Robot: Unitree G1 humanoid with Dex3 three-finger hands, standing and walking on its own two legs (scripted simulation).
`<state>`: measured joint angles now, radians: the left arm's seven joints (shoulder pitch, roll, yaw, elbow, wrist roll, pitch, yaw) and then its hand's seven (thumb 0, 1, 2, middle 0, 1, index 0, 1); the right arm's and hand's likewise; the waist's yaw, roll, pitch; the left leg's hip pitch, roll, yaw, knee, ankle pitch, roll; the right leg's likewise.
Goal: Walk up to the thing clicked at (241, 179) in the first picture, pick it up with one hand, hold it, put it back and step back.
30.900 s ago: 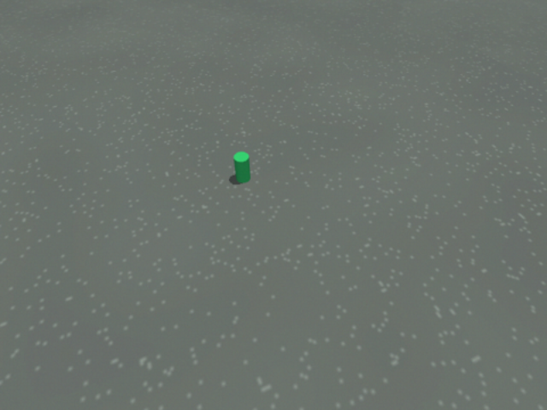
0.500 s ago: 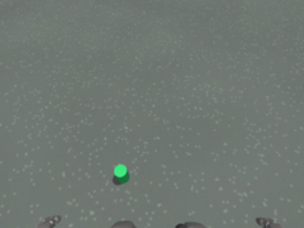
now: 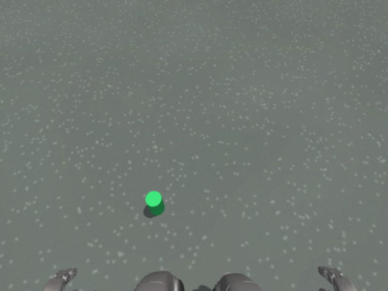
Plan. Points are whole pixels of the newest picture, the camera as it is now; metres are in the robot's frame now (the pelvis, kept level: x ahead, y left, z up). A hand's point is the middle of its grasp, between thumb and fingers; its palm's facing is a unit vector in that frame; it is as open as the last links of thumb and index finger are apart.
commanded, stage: step back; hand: left
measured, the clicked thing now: (155, 203) +0.49 +0.19 -0.68
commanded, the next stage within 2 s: none
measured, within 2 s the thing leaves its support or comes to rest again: neither
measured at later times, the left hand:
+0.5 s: hand out of the picture +0.00 +0.29 -0.14, palm faces +0.05 -0.94 -0.34, open 7.4 cm
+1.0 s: hand out of the picture -0.15 +0.24 -0.12, palm faces -0.01 -0.91 -0.41, open 7.4 cm
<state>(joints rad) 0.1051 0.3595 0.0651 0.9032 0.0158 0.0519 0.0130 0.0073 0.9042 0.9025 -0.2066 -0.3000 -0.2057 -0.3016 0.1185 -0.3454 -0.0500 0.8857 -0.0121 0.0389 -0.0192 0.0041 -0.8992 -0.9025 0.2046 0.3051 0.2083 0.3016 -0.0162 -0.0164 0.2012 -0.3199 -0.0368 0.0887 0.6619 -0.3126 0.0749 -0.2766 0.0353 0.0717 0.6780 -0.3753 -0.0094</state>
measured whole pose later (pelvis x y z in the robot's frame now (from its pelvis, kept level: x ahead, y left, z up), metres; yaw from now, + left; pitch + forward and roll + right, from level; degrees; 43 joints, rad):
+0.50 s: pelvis -0.11 +0.02 +0.01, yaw +3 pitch -2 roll -1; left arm 0.12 0.39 0.09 0.81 0.01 0.09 0.01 0.01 0.90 0.90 -0.21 -0.30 -0.21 -0.30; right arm 0.17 -0.34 -0.03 0.88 -0.04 0.02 0.00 0.01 -0.90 -0.90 0.20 0.30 0.21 0.30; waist -0.01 -0.06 0.17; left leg -0.26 0.01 -0.05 0.58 -0.29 0.01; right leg -0.49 0.12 0.16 1.10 -0.50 -0.01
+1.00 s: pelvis -0.25 -0.02 +0.01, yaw -1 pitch -1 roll +1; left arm 0.18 0.34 0.08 0.78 0.04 0.05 0.00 0.01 0.90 0.90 -0.21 -0.30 -0.21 -0.30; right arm 0.19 -0.41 -0.05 0.85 0.01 0.04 -0.03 0.01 -0.90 -0.90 0.20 0.30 0.21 0.30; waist 0.01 0.02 0.14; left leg -0.43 -0.10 -0.11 1.09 -0.50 -0.01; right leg -0.34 0.00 0.05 0.61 -0.25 -0.01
